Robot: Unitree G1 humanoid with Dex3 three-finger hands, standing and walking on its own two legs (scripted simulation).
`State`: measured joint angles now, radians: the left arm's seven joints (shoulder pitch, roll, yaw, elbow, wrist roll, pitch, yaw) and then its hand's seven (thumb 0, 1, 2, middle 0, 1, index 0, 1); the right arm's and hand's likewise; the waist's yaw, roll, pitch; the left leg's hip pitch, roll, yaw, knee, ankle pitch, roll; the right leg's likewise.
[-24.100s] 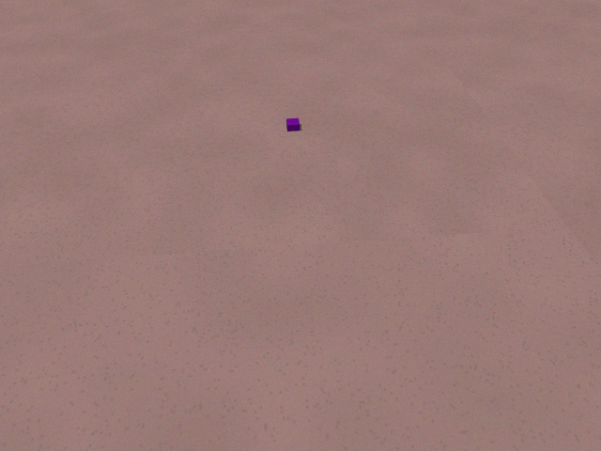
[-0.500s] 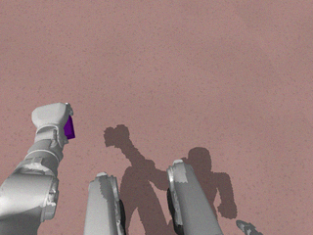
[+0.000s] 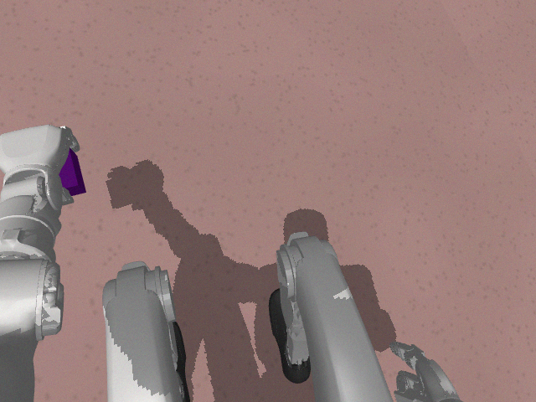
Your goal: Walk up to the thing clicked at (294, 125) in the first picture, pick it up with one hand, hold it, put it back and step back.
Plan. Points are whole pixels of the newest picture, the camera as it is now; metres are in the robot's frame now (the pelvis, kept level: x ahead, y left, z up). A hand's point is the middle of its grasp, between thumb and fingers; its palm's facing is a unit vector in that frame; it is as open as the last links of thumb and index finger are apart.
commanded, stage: crouch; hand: left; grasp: from above
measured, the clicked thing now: (53, 175) +0.48 +0.27 -0.18
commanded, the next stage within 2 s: lower in 0.64 s
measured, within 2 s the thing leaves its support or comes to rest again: neither
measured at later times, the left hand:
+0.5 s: hand (65, 177) +0.49 +0.27 -0.22, palm faces -0.44 -0.08 -0.89, open 9.5 cm
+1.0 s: hand (74, 182) +0.49 +0.27 -0.26, palm faces -0.47 -0.09 -0.88, open 9.5 cm
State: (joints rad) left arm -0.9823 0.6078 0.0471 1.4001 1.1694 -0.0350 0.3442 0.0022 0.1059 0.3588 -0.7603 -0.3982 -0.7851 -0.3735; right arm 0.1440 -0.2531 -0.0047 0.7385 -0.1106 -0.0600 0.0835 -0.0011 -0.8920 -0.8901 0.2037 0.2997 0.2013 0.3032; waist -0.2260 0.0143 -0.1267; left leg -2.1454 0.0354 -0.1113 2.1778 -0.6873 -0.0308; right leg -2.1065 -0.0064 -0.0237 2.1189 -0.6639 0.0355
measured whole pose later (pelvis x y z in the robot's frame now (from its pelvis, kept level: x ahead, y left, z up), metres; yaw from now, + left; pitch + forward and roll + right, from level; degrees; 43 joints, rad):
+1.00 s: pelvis +0.00 +0.00 -0.08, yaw -3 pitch +34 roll -8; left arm -1.12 0.79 0.10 1.63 1.24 -0.11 0.42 0.00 0.09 0.37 -0.77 -0.39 -0.80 -0.37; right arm 0.16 -0.29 0.13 0.71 -0.17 -0.08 0.14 0.00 -0.90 -0.89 0.20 0.30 0.20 0.30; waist -0.31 -0.02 0.00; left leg -2.34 0.02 -0.18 2.44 -0.70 -0.04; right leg -2.28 0.01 -0.06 2.34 -0.66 0.05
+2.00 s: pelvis +0.00 +0.01 -0.09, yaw -8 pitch +31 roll -13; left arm -1.14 0.96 0.15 1.77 1.25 -0.13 0.59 0.00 0.08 0.32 -0.80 -0.36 -0.83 -0.34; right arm 0.12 -0.33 0.26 0.68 -0.26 -0.21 0.24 0.00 -0.90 -0.89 0.20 0.30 0.20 0.30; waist -0.40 -0.10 0.14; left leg -2.36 0.02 -0.26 2.54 -0.74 -0.03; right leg -2.27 0.04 -0.11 2.37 -0.66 0.07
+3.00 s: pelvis +0.00 +0.02 -0.09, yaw -10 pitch +28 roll -15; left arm -1.16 1.05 0.13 1.84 1.23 -0.15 0.64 0.00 0.03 0.49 -0.63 -0.57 -0.59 -0.52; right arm 0.11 -0.36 0.34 0.65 -0.27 -0.26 0.27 0.00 -0.90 -0.89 0.20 0.30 0.20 0.30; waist -0.42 -0.14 0.21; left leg -2.34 0.03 -0.29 2.55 -0.73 -0.02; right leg -2.23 0.05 -0.14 2.35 -0.64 0.08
